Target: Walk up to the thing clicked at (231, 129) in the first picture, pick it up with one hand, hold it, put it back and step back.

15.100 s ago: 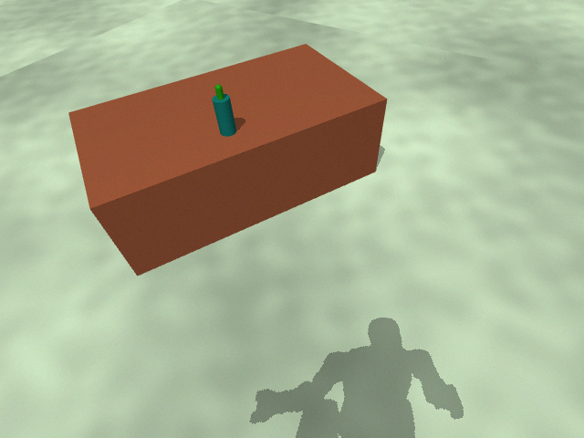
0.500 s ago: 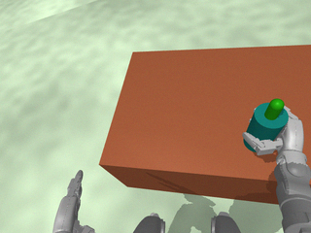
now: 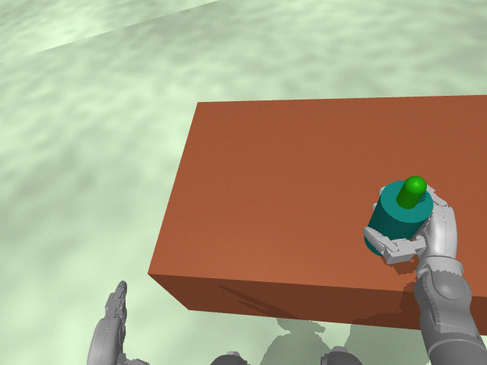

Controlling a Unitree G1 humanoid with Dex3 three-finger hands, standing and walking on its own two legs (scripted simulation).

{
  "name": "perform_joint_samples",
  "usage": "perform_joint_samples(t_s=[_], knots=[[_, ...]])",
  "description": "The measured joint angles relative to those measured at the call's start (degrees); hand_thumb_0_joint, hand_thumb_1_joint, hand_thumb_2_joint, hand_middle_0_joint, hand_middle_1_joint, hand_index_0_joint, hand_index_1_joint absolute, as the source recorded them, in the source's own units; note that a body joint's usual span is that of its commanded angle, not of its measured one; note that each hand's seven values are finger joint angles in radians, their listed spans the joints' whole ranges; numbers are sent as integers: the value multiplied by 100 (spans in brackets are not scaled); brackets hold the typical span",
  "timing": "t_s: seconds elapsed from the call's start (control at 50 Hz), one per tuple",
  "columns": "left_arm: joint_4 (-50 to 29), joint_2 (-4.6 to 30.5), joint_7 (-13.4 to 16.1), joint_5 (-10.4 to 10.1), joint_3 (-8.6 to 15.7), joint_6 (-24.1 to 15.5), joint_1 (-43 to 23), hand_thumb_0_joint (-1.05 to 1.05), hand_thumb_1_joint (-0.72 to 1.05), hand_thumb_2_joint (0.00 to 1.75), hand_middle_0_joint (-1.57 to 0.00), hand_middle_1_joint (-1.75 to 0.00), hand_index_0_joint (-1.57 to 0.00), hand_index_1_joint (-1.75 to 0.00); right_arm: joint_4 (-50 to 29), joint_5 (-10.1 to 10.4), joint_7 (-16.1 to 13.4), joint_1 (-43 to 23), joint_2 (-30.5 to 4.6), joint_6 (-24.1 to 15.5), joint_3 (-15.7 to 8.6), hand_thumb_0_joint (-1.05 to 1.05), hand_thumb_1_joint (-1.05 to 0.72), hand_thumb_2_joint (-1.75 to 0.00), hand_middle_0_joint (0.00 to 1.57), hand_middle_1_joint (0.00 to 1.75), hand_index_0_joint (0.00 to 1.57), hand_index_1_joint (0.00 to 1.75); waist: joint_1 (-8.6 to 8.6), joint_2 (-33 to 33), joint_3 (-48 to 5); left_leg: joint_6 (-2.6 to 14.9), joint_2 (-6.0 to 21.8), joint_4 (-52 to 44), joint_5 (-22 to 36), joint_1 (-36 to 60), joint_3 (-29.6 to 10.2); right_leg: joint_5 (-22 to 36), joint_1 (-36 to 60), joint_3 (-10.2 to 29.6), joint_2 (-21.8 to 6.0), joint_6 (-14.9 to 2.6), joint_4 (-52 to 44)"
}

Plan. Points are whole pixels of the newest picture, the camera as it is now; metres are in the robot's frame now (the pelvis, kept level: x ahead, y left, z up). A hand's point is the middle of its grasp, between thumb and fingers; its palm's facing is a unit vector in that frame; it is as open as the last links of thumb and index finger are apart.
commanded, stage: lift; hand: right
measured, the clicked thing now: (397, 215) +0.35 -0.17 +0.05
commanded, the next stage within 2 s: hold in 0.32 s
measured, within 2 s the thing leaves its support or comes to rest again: neither
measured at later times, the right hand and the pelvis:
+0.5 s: hand (396, 226) +0.33 -0.17 +0.04, palm faces +0.14 +0.99 -0.01, open 9.3 cm; pelvis +0.00 +0.00 +0.01, yaw +0 degrees
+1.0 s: hand (393, 225) +0.33 -0.16 +0.06, palm faces +0.14 +0.99 +0.00, open 9.3 cm; pelvis +0.00 +0.00 +0.02, yaw +0 degrees
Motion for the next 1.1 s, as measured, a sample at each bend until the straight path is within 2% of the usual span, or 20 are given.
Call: perform_joint_samples(t_s=[0.52,0.74,1.1], knots=[[422,-34,113,-75,-5,-126,-84,-1,-53,4,-5,-5,-5,-5,-431,100,-74,363,104,259,285,0,36,-115,70,106,80,109,-152,-31,118,4,35,-472,205,613,-32,224,664,-62,40,2,-537],[762,34,172,-102,103,-154,-229,-1,-53,5,-5,-5,-5,-5,-604,136,-103,455,145,376,359,0,36,-115,70,106,80,109,-187,-67,171,16,38,-635,264,829,-28,297,897,-68,47,14,-730],[985,-9,191,-92,72,-310,-329,-1,-52,5,-5,-6,-6,-6,-499,139,-80,422,140,381,349,0,36,-115,70,106,80,109,-182,-34,245,31,27,-845,358,1036,-20,392,1112,-69,41,27,-948]])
